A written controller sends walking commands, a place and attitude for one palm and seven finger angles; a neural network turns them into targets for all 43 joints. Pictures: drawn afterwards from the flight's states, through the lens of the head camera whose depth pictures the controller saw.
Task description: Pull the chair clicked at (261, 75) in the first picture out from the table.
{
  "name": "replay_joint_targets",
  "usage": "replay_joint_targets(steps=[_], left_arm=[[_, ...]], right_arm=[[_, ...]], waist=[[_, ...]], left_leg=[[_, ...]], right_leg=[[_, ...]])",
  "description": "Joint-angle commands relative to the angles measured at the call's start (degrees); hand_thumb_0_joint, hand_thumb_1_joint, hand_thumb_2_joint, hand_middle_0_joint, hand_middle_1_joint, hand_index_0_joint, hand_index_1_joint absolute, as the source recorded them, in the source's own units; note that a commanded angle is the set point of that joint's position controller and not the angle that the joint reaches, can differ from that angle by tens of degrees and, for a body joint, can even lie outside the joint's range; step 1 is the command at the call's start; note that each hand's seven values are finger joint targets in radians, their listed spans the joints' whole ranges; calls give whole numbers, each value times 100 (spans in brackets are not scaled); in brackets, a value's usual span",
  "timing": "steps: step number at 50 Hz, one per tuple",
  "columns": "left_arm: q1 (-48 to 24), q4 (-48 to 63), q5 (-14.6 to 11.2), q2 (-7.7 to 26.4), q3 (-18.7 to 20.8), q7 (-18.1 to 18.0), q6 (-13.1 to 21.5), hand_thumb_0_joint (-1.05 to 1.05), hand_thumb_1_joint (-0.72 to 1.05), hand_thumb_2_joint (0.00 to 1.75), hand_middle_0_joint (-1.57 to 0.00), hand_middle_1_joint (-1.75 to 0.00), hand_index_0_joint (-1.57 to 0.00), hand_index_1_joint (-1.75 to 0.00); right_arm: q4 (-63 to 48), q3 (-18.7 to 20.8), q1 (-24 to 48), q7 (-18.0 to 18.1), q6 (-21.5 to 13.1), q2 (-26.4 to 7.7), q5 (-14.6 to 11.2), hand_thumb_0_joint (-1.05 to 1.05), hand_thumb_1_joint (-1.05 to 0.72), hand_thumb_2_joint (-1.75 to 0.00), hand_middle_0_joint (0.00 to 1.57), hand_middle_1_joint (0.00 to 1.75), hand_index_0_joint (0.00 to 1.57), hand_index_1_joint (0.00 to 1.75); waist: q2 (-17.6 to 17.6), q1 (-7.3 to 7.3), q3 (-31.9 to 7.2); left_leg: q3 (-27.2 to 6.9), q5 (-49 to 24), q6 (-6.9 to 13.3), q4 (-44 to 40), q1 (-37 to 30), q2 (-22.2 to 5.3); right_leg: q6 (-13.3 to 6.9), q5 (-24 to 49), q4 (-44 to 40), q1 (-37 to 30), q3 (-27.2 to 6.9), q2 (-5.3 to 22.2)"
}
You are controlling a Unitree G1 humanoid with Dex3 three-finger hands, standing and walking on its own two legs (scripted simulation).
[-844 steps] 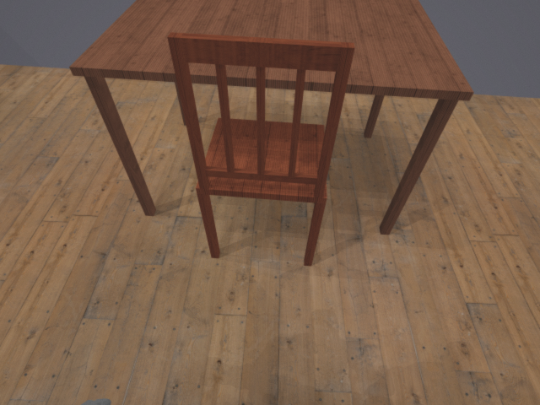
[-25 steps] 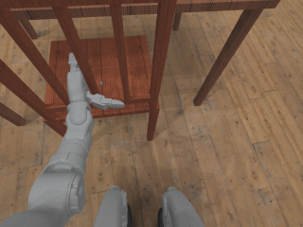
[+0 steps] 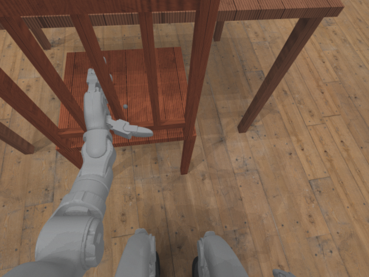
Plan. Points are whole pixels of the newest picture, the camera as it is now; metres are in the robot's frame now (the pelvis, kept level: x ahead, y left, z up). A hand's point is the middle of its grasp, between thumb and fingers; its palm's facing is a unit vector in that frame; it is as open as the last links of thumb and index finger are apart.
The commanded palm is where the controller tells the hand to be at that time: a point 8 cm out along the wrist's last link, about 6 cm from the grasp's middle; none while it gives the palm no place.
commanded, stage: hook a spindle and tug to test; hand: left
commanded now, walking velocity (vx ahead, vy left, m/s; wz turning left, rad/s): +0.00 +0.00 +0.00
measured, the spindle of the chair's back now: (107, 86) +0.51 +0.14 +0.05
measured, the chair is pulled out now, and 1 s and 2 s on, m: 0.00 0.01 0.06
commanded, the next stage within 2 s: step backward, pulling the chair out in 1.28 s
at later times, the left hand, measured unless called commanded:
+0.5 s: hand (120, 104) +0.47 +0.12 +0.03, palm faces +0.09 -1.00 -0.03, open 8.6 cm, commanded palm +0.44 +0.14 +0.02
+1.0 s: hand (121, 107) +0.47 +0.11 +0.03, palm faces +0.08 -1.00 -0.01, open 5.4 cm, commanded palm +0.42 +0.14 +0.02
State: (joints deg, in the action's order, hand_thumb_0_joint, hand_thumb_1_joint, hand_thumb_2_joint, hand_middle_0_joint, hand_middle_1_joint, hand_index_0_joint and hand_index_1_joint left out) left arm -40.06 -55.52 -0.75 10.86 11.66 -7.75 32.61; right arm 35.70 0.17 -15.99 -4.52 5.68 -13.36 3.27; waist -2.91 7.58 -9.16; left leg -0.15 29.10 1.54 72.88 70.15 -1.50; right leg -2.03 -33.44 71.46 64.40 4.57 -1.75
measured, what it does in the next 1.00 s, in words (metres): stands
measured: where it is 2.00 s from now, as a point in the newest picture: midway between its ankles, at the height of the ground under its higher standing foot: outside the picture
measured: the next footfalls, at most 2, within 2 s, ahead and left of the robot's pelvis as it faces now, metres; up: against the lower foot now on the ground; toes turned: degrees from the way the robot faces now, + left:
none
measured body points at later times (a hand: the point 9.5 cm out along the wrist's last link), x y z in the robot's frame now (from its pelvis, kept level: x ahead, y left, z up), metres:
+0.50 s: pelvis +0.00 +0.01 +0.00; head +0.15 +0.02 +0.43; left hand +0.46 +0.17 +0.03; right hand +0.05 -0.25 -0.13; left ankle +0.04 +0.10 -0.62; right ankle +0.00 -0.10 -0.62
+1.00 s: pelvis +0.02 +0.01 +0.01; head +0.16 +0.03 +0.44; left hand +0.46 +0.17 +0.03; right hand +0.08 -0.23 -0.11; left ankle +0.04 +0.10 -0.62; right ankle +0.00 -0.10 -0.62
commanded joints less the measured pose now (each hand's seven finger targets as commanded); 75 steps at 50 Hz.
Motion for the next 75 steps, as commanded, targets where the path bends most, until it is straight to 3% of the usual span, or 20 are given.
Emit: replay_joint_targets(steps=[1,4,7,10,12,14,17,29,41,45,52,58,64,66,69,70,71,73,74,75], left_arm=[[-2116,1384,121,415,-277,96,404,0,-50,30,-27,-74,-27,-74],[-2022,1372,63,451,-219,104,337,0,-50,30,-32,-90,-32,-90],[-2036,1354,58,270,-382,119,304,0,-33,37,-38,-107,-38,-107],[-2143,1173,79,458,-224,107,295,0,-16,44,-43,-123,-43,-123],[-2293,1102,96,228,-429,117,330,0,-5,49,-46,-134,-46,-134],[-2173,1070,104,405,-254,109,342,0,6,54,-50,-145,-50,-145],[-2353,1216,134,171,-506,137,372,0,23,61,-50,-145,-50,-145],[-2189,1279,132,89,-596,98,284,0,90,90,-50,-145,-50,-145],[-1004,1858,58,-79,-718,97,235,0,90,90,-50,-145,-50,-145],[-574,1983,-3,-27,-656,85,148,0,90,90,-50,-145,-50,-145],[2,2492,-7,-267,-905,113,149,0,90,90,-50,-145,-50,-145],[724,2911,-61,-289,-989,133,59,0,90,90,-50,-145,-50,-145],[695,2971,-32,-411,-1143,144,59,0,90,90,-50,-145,-50,-145],[573,3003,-34,-202,-947,135,85,0,90,90,-50,-145,-50,-145],[33,3328,-1,-385,-1231,156,123,0,90,90,-50,-145,-50,-145],[-998,4079,255,1600,-403,-24,-634,0,90,90,-50,-145,-50,-145],[-1132,4367,182,1404,-491,-65,-1003,0,90,90,-50,-145,-50,-145],[-248,3799,127,938,-815,-21,-1483,0,90,90,-50,-145,-50,-145],[366,3032,97,586,-1130,84,-1766,0,90,90,-50,-145,-50,-145],[401,2890,46,536,-1193,90,-1910,0,90,90,-50,-145,-50,-145]], right_arm=[[-353,348,-799,41,-82,-843,-14,0,-90,-90,20,30,20,30],[-327,337,-770,30,-57,-841,-25,0,-90,-90,20,30,20,30],[-331,338,-742,37,-60,-824,-41,0,-90,-90,20,30,20,30],[-292,330,-768,54,-61,-849,-29,0,-90,-90,20,30,20,30],[-271,329,-760,50,-77,-834,-29,0,-90,-90,20,30,20,30],[-261,346,-800,49,-66,-867,-21,0,-90,-90,20,30,20,30],[-263,356,-793,29,-62,-832,-11,0,-90,-90,20,30,20,30],[-275,363,-809,-3,15,-851,-6,0,-90,-90,20,30,20,30],[-509,368,-758,-71,85,-818,-36,0,-90,-90,20,30,20,30],[-557,366,-722,-87,114,-802,-54,0,-90,-90,20,30,20,30],[-663,379,-696,-93,102,-741,-72,0,-90,-90,20,30,20,30],[-769,392,-629,-92,89,-720,-108,0,-90,-90,20,30,20,30],[-743,378,-559,-62,27,-673,-115,0,-90,-90,20,30,20,30],[-734,374,-542,-26,-4,-699,-106,0,-90,-90,20,30,20,30],[-720,370,-491,-7,-36,-666,-107,0,-90,-90,20,30,20,30],[-1143,378,-655,235,375,-721,-496,0,-90,-90,20,30,20,30],[-1332,340,-785,448,459,-610,-558,0,-90,-90,20,30,20,30],[-1310,215,-540,624,518,-544,-594,0,-90,-90,20,30,20,30],[-1208,161,-224,673,575,-555,-603,0,-90,-90,20,30,20,30],[-1172,143,-249,743,623,-586,-634,0,-90,-90,20,30,20,30]], waist=[[-282,272,-3040],[-177,259,-2938],[-245,299,-2874],[-40,323,-2680],[-168,387,-2615],[-150,320,-2764],[-439,358,-2908],[-330,352,-2833],[-441,81,-2990],[-109,47,-2782],[-290,-46,-2840],[-79,-149,-2839],[74,-61,-2570],[123,-84,-2567],[-190,6,-2774],[-519,-218,-4049],[-623,-119,-3777],[-464,-106,-3261],[-503,-148,-2404],[-225,-156,-2188]], left_leg=[[-307,-2256,7,-594,-2809,110],[-292,-2203,18,-606,-2754,113],[-304,-2176,14,-619,-2765,111],[-290,-1917,34,-602,-2477,128],[-336,-1935,25,-611,-2655,115],[-332,-1997,20,-596,-2674,119],[-383,-2187,-9,-600,-2981,103],[-459,-2266,-20,-680,-3079,69],[-426,-2902,-85,-828,-3478,29],[-344,-2794,-47,-853,-3200,58],[-337,-3396,-81,-860,-3472,20],[-260,-3571,-61,-884,-3394,39],[-230,-3362,-35,-827,-3199,68],[-200,-3209,-20,-778,-3051,101],[-235,-3343,-32,-753,-3328,85],[-64,-3054,44,-1785,-4803,31],[-12,-3256,85,-1993,-4983,124],[-35,-3534,116,-2210,-4841,102],[-369,-2949,15,-2746,-4554,-50],[-345,-3178,110,-2757,-4619,-98]], right_leg=[[40,2378,-912,-874,-288,-82],[49,2358,-979,-936,-283,-100],[49,2310,-987,-849,-264,-93],[62,2147,-1018,-882,-299,-101],[50,2047,-1016,-633,-255,-92],[44,2088,-997,-696,-264,-103],[29,2122,-957,-543,-212,-91],[13,2065,-980,-488,-146,-124],[-29,2501,-983,-804,-114,-143],[-6,2662,-1055,-1080,-132,-156],[-5,3040,-998,-1155,-136,-114],[8,3466,-1024,-1526,-185,-99],[29,3497,-1019,-1503,-204,-77],[24,3489,-976,-1548,-236,-68],[29,3480,-962,-1428,-236,-39],[20,4036,-2080,-3782,-745,349],[39,4713,-2363,-4043,-728,333],[113,5265,-2472,-4081,-674,427],[70,3938,-2632,-3603,-514,479],[126,4024,-2752,-3724,-533,423]])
